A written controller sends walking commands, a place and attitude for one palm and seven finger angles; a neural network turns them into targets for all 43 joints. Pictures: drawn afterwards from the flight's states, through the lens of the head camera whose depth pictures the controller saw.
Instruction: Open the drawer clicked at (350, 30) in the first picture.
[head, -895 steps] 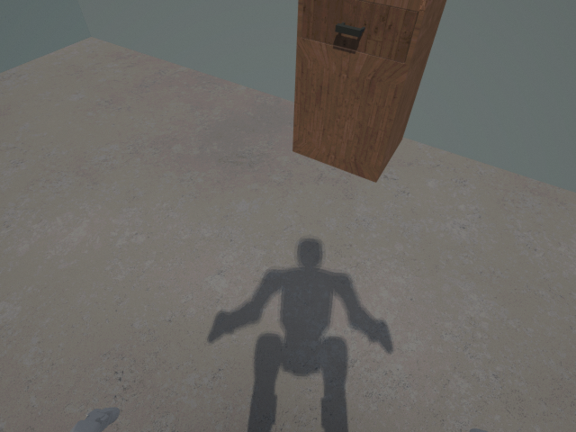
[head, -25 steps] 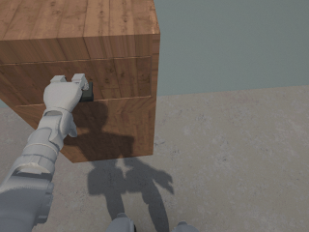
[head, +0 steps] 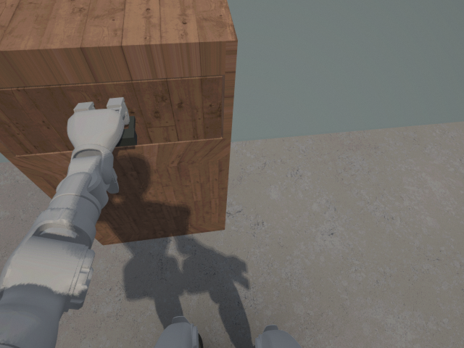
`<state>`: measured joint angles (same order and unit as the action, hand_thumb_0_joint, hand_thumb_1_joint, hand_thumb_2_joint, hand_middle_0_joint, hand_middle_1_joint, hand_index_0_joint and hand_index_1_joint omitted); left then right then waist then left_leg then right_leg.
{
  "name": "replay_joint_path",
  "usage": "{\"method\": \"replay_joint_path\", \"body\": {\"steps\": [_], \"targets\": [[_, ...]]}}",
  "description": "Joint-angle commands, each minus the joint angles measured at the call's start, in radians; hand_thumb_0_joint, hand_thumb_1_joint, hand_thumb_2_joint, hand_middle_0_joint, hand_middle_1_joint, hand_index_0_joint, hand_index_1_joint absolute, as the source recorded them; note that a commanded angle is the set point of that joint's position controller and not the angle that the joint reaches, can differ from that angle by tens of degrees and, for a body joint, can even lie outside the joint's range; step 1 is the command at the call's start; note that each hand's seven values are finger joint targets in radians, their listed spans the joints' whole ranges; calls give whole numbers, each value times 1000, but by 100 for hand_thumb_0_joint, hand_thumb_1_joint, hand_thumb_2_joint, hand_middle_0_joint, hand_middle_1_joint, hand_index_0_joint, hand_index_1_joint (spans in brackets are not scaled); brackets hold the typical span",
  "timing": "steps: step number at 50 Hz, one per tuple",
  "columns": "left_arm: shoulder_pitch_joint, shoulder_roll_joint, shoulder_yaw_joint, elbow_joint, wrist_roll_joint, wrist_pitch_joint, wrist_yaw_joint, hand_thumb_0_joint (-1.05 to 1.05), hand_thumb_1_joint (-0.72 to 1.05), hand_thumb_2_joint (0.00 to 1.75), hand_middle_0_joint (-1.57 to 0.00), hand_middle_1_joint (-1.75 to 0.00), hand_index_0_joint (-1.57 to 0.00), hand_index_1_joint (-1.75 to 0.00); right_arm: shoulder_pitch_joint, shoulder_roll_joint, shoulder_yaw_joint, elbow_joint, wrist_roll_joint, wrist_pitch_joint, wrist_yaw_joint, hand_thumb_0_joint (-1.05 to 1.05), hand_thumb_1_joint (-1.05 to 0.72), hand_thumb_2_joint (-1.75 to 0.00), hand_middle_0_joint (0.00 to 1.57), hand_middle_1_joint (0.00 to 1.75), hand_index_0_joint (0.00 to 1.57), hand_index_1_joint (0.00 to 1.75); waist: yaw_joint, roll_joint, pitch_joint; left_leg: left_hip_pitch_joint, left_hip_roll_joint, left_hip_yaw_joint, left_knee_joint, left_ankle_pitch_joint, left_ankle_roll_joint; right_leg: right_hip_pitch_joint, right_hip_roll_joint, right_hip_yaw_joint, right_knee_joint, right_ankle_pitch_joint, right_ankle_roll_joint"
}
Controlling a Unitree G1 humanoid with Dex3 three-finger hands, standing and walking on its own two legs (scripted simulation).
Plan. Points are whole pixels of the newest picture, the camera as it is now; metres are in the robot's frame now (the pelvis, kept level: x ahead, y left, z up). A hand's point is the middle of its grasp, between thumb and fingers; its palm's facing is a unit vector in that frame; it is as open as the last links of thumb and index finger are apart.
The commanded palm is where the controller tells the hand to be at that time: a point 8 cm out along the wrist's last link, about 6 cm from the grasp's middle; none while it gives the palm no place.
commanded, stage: lower the fingers behind the handle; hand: left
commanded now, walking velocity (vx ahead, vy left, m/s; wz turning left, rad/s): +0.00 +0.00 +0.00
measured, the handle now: (109, 130) +0.53 +0.23 +0.02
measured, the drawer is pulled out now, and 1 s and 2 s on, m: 0.00 0.00 0.00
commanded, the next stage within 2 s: lift the fingers back up to retry in 0.36 s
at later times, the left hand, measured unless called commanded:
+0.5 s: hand (108, 147) +0.48 +0.22 +0.02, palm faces -0.02 -0.01 -1.00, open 13.7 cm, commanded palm +0.47 +0.21 +0.06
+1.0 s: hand (102, 137) +0.48 +0.22 +0.05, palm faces -0.03 -0.05 -1.00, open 13.5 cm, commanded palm +0.47 +0.22 +0.13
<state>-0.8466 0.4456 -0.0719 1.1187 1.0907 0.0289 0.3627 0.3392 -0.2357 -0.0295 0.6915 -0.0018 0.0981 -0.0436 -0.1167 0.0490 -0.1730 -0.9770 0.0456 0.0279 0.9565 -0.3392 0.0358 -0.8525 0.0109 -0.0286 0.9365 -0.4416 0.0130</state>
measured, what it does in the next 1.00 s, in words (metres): stands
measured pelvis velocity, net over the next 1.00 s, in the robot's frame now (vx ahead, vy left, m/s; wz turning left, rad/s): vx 0.02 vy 0.00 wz -0.01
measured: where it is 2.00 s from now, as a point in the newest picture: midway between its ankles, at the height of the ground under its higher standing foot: outside the picture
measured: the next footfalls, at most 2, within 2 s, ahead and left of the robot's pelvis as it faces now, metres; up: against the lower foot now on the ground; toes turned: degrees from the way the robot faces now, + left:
none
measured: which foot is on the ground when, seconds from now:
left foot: down 0.00-1.00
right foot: down 0.00-1.00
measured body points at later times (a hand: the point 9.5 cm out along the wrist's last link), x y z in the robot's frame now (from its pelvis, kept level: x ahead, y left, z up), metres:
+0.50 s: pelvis -0.02 +0.01 -0.01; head +0.09 +0.02 +0.43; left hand +0.48 +0.22 +0.07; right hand +0.00 -0.26 -0.13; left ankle +0.06 +0.10 -0.68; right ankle +0.00 -0.13 -0.68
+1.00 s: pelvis +0.02 +0.00 +0.02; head +0.10 +0.00 +0.46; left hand +0.48 +0.22 +0.10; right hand +0.04 -0.27 -0.11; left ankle +0.06 +0.10 -0.68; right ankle +0.00 -0.13 -0.68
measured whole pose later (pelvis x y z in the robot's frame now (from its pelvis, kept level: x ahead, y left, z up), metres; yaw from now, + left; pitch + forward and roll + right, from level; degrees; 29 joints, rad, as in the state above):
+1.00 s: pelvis +0.02 +0.00 +0.02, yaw +0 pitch +18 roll -3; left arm -0.72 0.43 -0.05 0.95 1.05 0.03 0.32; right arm 0.36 -0.24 -0.06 0.73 0.00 0.08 -0.04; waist -0.10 0.06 -0.14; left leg -0.82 0.04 0.04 0.84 -0.33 0.04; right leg -0.69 0.01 -0.01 0.79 -0.41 0.02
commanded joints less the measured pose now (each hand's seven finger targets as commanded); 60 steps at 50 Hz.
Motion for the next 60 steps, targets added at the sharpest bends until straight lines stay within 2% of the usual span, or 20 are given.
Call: {"method": "replay_joint_path", "body": {"steps": [1, 3, 5, 8, 13, 14, 16, 20, 21, 23, 26, 33, 36, 40, 41, 46, 52, 53, 58, 60], "targets": [[-297, 162, 11, -90, 15, -15, -8, 0, -50, 30, -30, -120, -30, -120, 126, -166, -66, -60, -3, -21, -9, 0, -90, -90, 20, 30, 20, 30, -33, -26, -278, 337, -37, -35, -79, 28, 14, -70, 54, -13, -131, 76, -42], [-285, 173, 25, -81, 13, 0, 4, 0, -50, 30, -30, -120, -30, -120, 128, -167, -66, -59, -3, -22, -6, 0, -90, -90, 20, 30, 20, 30, -22, -18, -288, 336, -36, -37, -80, 20, 11, -69, 55, -16, -128, 68, -44], [-323, 152, 8, -89, 5, 17, 10, 0, -50, 30, -30, -120, -30, -120, 133, -165, -68, -53, -3, -25, -4, 0, -90, -90, 20, 30, 20, 30, -36, -11, -286, 340, -36, -43, -79, 10, 11, -85, 56, -17, -127, 61, -43], [-327, 191, 22, -68, 3, 45, 15, 0, -50, 30, -30, -120, -30, -120, 131, -173, -61, -53, 3, -26, -6, 0, -90, -90, 20, 30, 20, 30, -36, -27, -276, 316, -38, -40, -89, -31, 12, -74, 56, -14, -136, 37, -39], [-362, 193, 10, -61, 0, 76, 9, 0, -50, 30, -30, -120, -30, -120, 138, -175, -57, -47, 5, -30, -9, 0, -90, -90, 20, 30, 20, 30, -39, -1, -289, 334, -39, -43, -99, -41, 11, -81, 56, -18, -137, 31, -39], [-358, 191, 8, -38, 3, 84, 6, 0, -50, 30, -30, -120, -30, -120, 137, -177, -56, -45, 6, -29, -10, 0, -90, -90, 20, 30, 20, 30, -48, -25, -260, 331, -35, -50, -105, -54, 10, -95, 57, -23, -139, 24, -39], [-362, 186, 6, -57, -3, 81, -1, 0, -50, 30, -30, -120, -30, -120, 139, -176, -54, -50, 5, -31, -11, 0, -90, -90, 20, 30, 20, 30, -39, -1, -283, 341, -37, -47, -106, -45, 10, -84, 57, -21, -137, 29, -40], [-396, 174, -12, -38, -4, 80, -16, 0, -50, 30, -30, -120, -30, -120, 135, -176, -51, -45, 6, -38, -16, 0, -90, -90, 20, 30, 20, 30, -62, -27, -232, 314, -34, -56, -110, -92, 12, -117, 54, -23, -140, 6, -37], [-398, 197, 0, -35, 0, 76, -16, 0, -50, 30, -30, -120, -30, -120, 138, -180, -49, -46, 5, -40, -18, 0, -90, -90, 20, 30, 20, 30, -59, -28, -235, 309, -33, -59, -110, -102, 12, -118, 54, -23, -133, 0, -37], [-386, 175, -12, -42, -5, 74, -20, 0, -50, 30, -30, -120, -30, -120, 134, -178, -49, -52, 5, -45, -19, 0, -90, -90, 20, 30, 20, 30, -59, -32, -245, 313, -34, -55, -105, -102, 14, -117, 53, -21, -136, -2, -37], [-420, 251, 40, -122, -8, 61, -20, 0, -50, 30, -30, -120, -30, -120, 140, -179, -52, -60, 4, -42, -23, 0, -90, -90, 20, 30, 20, 30, -37, 11, -342, 370, -34, -53, -111, -55, 12, -63, 54, -15, -137, 24, -37], [-440, 236, 46, -244, -22, 31, -11, 0, -50, 30, -30, -120, -30, -120, 135, -168, -60, -60, 7, -47, -27, 0, -90, -90, 20, 30, 20, 30, -18, 54, -371, 493, -26, -67, -156, 6, 5, -19, 61, -23, -175, 62, -41], [-419, 282, 94, -290, -23, 8, 1, 0, -50, 30, -30, -120, -30, -120, 135, -166, -64, -57, 5, -47, -30, 0, -90, -90, 20, 30, 20, 30, -2, 48, -402, 531, -26, -60, -161, 78, 7, 35, 64, -19, -192, 102, -40], [-439, 259, 87, -378, -25, -19, 18, 0, -50, 30, -30, -120, -30, -120, 126, -163, -73, -50, 1, -50, -25, 0, -90, -90, 20, 30, 20, 30, 1, 73, -416, 599, -25, -60, -175, 164, 4, 64, 67, -24, -210, 151, -45], [-429, 282, 105, -373, -18, -17, 26, 0, -50, 30, -30, -120, -30, -120, 131, -165, -74, -41, 2, -48, -26, 0, -90, -90, 20, 30, 20, 30, 4, 76, -412, 607, -24, -60, -177, 185, 2, 67, 68, -24, -211, 165, -44], [-370, 233, 87, -391, -37, 9, 27, 0, -50, 30, -30, -120, -30, -120, 118, -162, -81, -37, 5, -36, -9, 0, -90, -90, 20, 30, 20, 30, 17, 89, -399, 674, -25, -48, -198, 298, -3, 126, 73, -30, -243, 235, -47], [-375, 273, 109, -460, -51, 6, 1, 0, -50, 30, -30, -120, -30, -120, 92, -166, -82, -41, 11, -23, -15, 0, -90, -90, 20, 30, 20, 30, 19, 55, -386, 691, -36, -28, -221, 372, 6, 235, 69, -21, -276, 341, -43], [-375, 290, 122, -496, -55, -4, -3, 0, -50, 30, -30, -120, -30, -120, 87, -165, -82, -43, 10, -22, -16, 0, -90, -90, 20, 30, 20, 30, 27, 56, -423, 708, -40, -20, -220, 393, 8, 269, 66, -13, -279, 375, -40], [-237, 254, 109, -407, -59, -13, -34, 0, -50, 30, -30, -120, -30, -120, 66, -163, -78, -48, 17, -7, -15, 0, -90, -90, 20, 30, 20, 30, 31, -17, -302, 629, -51, -2, -236, 383, 12, 306, 58, -8, -297, 428, -37], [-227, 266, 115, -420, -57, -22, -44, 0, -50, 30, -30, -120, -30, -120, 57, -165, -80, -55, 16, -1, -14, 0, -90, -90, 20, 30, 20, 30, 39, -1, -315, 635, -54, 4, -237, 398, 12, 334, 53, -1, -297, 451, -41]]}}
